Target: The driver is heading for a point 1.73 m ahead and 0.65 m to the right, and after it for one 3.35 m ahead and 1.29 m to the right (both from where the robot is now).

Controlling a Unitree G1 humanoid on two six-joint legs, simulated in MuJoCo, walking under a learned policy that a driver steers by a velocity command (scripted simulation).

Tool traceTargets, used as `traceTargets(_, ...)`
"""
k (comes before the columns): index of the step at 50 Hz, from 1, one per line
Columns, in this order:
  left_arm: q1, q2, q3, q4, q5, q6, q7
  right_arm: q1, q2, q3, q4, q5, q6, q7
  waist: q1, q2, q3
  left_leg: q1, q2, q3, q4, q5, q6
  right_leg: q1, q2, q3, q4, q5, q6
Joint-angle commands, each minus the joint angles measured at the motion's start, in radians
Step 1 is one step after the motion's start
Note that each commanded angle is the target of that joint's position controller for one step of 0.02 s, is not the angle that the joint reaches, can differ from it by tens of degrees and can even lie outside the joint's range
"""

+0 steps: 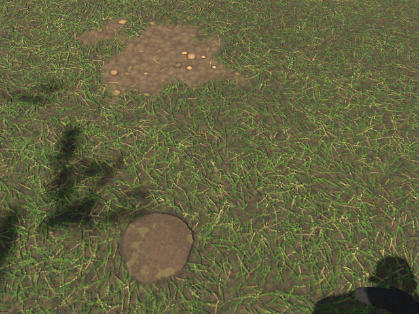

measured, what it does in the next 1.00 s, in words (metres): steps on the spot, turning right: right foot, then left foot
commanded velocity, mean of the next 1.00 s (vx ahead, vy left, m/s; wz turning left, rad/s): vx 0.03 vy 0.00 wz -0.44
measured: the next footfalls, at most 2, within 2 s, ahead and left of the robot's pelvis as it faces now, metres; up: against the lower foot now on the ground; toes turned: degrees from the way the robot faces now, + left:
right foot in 0.30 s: +0.05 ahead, -0.13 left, +0.00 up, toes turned -14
left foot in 0.80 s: +0.14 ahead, +0.07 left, +0.00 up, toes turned -31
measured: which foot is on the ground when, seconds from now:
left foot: down 0.00-0.30, up 0.32-0.78, down 0.80-1.00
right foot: up 0.00-0.28, down 0.30-0.80, up 0.82-1.00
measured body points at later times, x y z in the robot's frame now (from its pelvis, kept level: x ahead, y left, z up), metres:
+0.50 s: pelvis +0.02 -0.04 +0.01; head +0.05 -0.09 +0.46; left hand +0.20 +0.21 -0.07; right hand +0.10 -0.36 -0.11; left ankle +0.07 +0.11 -0.64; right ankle +0.02 -0.12 -0.73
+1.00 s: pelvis +0.05 -0.01 +0.01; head +0.08 -0.01 +0.46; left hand +0.32 +0.17 -0.09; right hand +0.03 -0.31 -0.08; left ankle +0.10 +0.09 -0.73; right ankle -0.05 -0.12 -0.66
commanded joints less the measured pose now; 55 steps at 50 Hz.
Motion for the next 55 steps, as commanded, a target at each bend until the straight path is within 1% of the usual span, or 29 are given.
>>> traceTargets(1,0.016,0.128,0.033,-0.064,-0.008,0.037,0.018,0.129,-0.169,-0.055,-0.016,0.026,0.015,-0.011,-0.086,0.113,-0.250,0.441,0.317,-0.268,-0.144,0.448,0.225,-0.323,-0.052,0.045,0.255,-0.041,0.030)
traceTargets(3,0.056,0.098,0.036,-0.055,0.006,0.086,0.043,0.029,-0.162,-0.055,-0.011,0.012,0.018,-0.017,-0.027,0.149,-0.156,0.184,0.261,-0.149,-0.235,0.238,0.180,-0.188,-0.048,0.012,0.220,0.078,0.061)
traceTargets(6,0.056,0.072,0.039,-0.083,0.015,0.104,0.054,-0.012,-0.154,-0.060,0.003,0.001,0.011,-0.030,-0.013,0.155,-0.142,0.105,0.257,-0.064,-0.270,0.119,0.179,-0.121,-0.050,-0.016,0.136,0.178,0.049)
traceTargets(8,0.004,0.061,0.034,-0.116,0.019,0.104,0.046,-0.012,-0.159,-0.064,0.019,0.007,0.011,-0.040,-0.031,0.153,-0.150,0.131,0.277,-0.048,-0.269,0.095,0.180,-0.107,-0.064,-0.017,0.038,0.229,0.027)
traceTargets(11,-0.024,0.083,0.040,-0.151,0.018,0.105,0.026,-0.001,-0.180,-0.073,0.044,0.020,0.022,-0.050,-0.040,0.159,-0.168,0.180,0.314,-0.045,-0.246,0.077,0.169,-0.066,-0.062,-0.036,-0.063,0.249,-0.004)
traceTargets(14,0.040,0.090,0.052,-0.141,0.025,0.105,0.008,-0.017,-0.187,-0.076,0.065,0.049,0.036,-0.051,0.000,0.129,-0.160,0.166,0.287,0.009,-0.143,-0.019,0.091,0.066,-0.014,-0.090,-0.284,0.353,-0.066)
traceTargets(15,0.065,0.113,0.062,-0.134,0.035,0.104,0.009,0.021,-0.157,-0.072,0.087,0.055,0.043,-0.049,-0.001,0.056,-0.122,0.111,0.235,0.060,-0.029,-0.121,0.023,0.109,-0.008,-0.044,-0.396,0.419,-0.105)
traceTargets(16,0.063,0.220,0.087,-0.158,0.040,0.100,0.027,0.069,-0.103,-0.062,0.089,0.031,0.050,-0.044,-0.043,-0.231,-0.071,-0.076,0.102,0.177,0.274,-0.320,-0.088,0.163,-0.220,0.289,-0.555,0.650,-0.194)
traceTargets(17,0.039,0.297,0.093,-0.198,0.059,0.086,0.025,-0.012,-0.118,-0.063,0.036,0.018,0.047,-0.051,-0.025,-0.331,-0.039,-0.252,-0.033,0.058,0.492,-0.555,-0.125,0.120,-0.376,0.537,-0.624,0.768,-0.370)
traceTargets(18,0.039,0.265,0.087,-0.203,0.077,0.063,0.016,-0.068,-0.147,-0.072,0.027,0.022,0.047,-0.056,0.005,-0.229,-0.072,-0.264,-0.023,-0.052,0.610,-0.521,-0.106,0.101,-0.347,0.510,-0.643,0.674,-0.382)
traceTargets(19,-0.004,0.241,0.081,-0.208,0.064,0.045,0.016,-0.051,-0.160,-0.080,0.036,0.032,0.048,-0.059,-0.028,-0.185,-0.065,-0.273,-0.006,-0.084,0.633,-0.419,-0.088,0.109,-0.290,0.431,-0.630,0.616,-0.324)
traceTargets(20,-0.060,0.209,0.075,-0.219,0.039,0.042,0.022,-0.019,-0.167,-0.087,0.064,0.026,0.051,-0.067,-0.056,-0.129,-0.075,-0.273,0.009,-0.095,0.624,-0.335,-0.086,0.121,-0.245,0.373,-0.611,0.573,-0.266)
traceTargets(21,-0.092,0.177,0.064,-0.229,0.021,0.044,0.029,-0.005,-0.177,-0.093,0.075,0.018,0.053,-0.072,-0.067,-0.135,-0.084,-0.258,0.011,-0.098,0.620,-0.287,-0.092,0.116,-0.226,0.340,-0.602,0.600,-0.243)
traceTargets(23,-0.079,0.150,0.053,-0.237,0.022,0.049,0.042,0.013,-0.160,-0.092,0.080,0.021,0.048,-0.068,-0.075,-0.125,-0.130,-0.211,-0.010,-0.097,0.640,-0.224,-0.105,0.134,-0.194,0.306,-0.584,0.691,-0.242)
traceTargets(28,-0.030,0.175,0.066,-0.248,0.014,0.060,0.060,-0.020,-0.122,-0.074,0.069,0.032,0.032,-0.060,-0.044,-0.124,-0.151,-0.198,-0.029,-0.115,0.401,-0.181,-0.135,0.234,-0.173,0.331,-0.560,0.674,-0.248)
traceTargets(34,-0.065,0.197,0.079,-0.286,0.017,0.080,0.050,-0.007,-0.140,-0.072,0.072,0.043,0.012,-0.034,-0.035,-0.158,-0.136,-0.023,-0.060,-0.117,0.192,-0.227,-0.136,0.144,-0.157,0.431,-0.543,0.648,-0.271)
traceTargets(37,-0.098,0.190,0.077,-0.303,0.009,0.088,0.045,0.036,-0.152,-0.074,0.080,0.046,-0.003,-0.019,-0.051,-0.165,-0.157,0.054,-0.064,-0.113,0.066,-0.214,-0.118,0.169,-0.147,0.477,-0.499,0.743,-0.258)
traceTargets(39,-0.123,0.170,0.068,-0.314,-0.002,0.096,0.051,0.099,-0.154,-0.075,0.100,0.041,-0.011,-0.007,-0.089,-0.148,-0.168,0.204,-0.048,-0.088,-0.157,-0.017,-0.087,0.128,-0.099,0.451,-0.446,0.702,-0.202)
traceTargets(40,-0.093,0.137,0.058,-0.315,0.006,0.096,0.054,0.112,-0.191,-0.083,0.099,0.027,-0.010,-0.008,-0.076,-0.085,-0.178,0.311,0.053,-0.161,-0.189,0.080,-0.050,0.047,-0.051,0.408,-0.384,0.543,-0.152)
traceTargets(41,-0.031,0.079,0.041,-0.314,0.029,0.091,0.049,0.087,-0.253,-0.090,0.080,0.009,-0.002,-0.015,-0.017,0.163,-0.182,0.396,0.250,-0.361,-0.198,0.308,0.043,-0.088,0.088,0.254,-0.186,0.178,-0.091)
traceTargets(42,-0.062,0.138,0.060,-0.340,0.024,0.079,0.049,0.089,-0.252,-0.087,0.083,-0.017,-0.001,-0.010,-0.031,0.296,-0.134,0.331,0.372,-0.540,-0.219,0.386,0.220,-0.226,0.151,0.169,-0.011,-0.073,-0.042)
traceTargets(43,-0.050,0.207,0.081,-0.315,0.025,0.074,0.050,0.066,-0.218,-0.078,0.065,-0.005,-0.005,-0.009,-0.043,0.195,-0.118,0.314,0.364,-0.506,-0.220,0.340,0.250,-0.241,0.112,0.194,0.156,-0.042,-0.013)
traceTargets(44,-0.046,0.212,0.089,-0.296,0.019,0.076,0.048,0.036,-0.193,-0.072,0.063,0.010,-0.005,-0.013,-0.032,0.148,-0.105,0.313,0.301,-0.417,-0.202,0.303,0.206,-0.256,0.108,0.194,0.219,0.022,0.003)
traceTargets(45,-0.035,0.183,0.085,-0.274,0.018,0.086,0.052,0.016,-0.175,-0.064,0.060,0.023,-0.004,-0.014,-0.026,0.127,-0.095,0.315,0.248,-0.347,-0.190,0.272,0.168,-0.258,0.103,0.194,0.238,0.063,0.022)
traceTargets(46,-0.038,0.158,0.078,-0.273,0.020,0.093,0.053,0.011,-0.164,-0.057,0.064,0.033,-0.002,-0.016,-0.032,0.130,-0.086,0.318,0.233,-0.321,-0.182,0.297,0.162,-0.262,0.100,0.197,0.244,0.103,0.038)
traceTargets(48,-0.055,0.102,0.058,-0.278,0.015,0.094,0.047,0.027,-0.147,-0.047,0.078,0.028,0.006,-0.020,-0.039,0.147,-0.095,0.315,0.184,-0.241,-0.180,0.330,0.156,-0.204,0.087,0.147,0.139,0.145,0.056)
traceTargets(51,-0.111,0.047,0.029,-0.295,0.019,0.088,0.040,0.046,-0.165,-0.049,0.089,0.025,0.020,-0.022,-0.076,0.195,-0.120,0.329,0.164,-0.199,-0.161,0.345,0.149,-0.070,0.032,0.051,-0.140,0.141,0.062)
traceTargets(53,-0.107,0.070,0.034,-0.287,0.010,0.086,0.039,0.080,-0.193,-0.053,0.100,0.029,0.029,-0.020,-0.092,0.204,-0.124,0.336,0.179,-0.224,-0.146,0.341,0.157,-0.001,0.038,0.019,-0.286,0.196,0.055)
traceTargets(55,-0.051,0.076,0.037,-0.254,0.016,0.084,0.037,0.083,-0.180,-0.043,0.111,0.044,0.029,-0.016,-0.056,0.175,-0.108,0.296,0.161,-0.215,-0.123,0.293,0.119,0.128,0.048,0.000,-0.558,0.420,0.019)
Velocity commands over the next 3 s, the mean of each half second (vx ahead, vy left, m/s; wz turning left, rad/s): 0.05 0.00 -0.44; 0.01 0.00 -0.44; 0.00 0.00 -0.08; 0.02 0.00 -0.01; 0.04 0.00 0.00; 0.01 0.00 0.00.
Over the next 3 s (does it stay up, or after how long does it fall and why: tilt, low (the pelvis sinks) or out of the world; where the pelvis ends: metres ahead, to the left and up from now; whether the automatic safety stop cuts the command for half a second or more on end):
stays up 0.04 -0.01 0.01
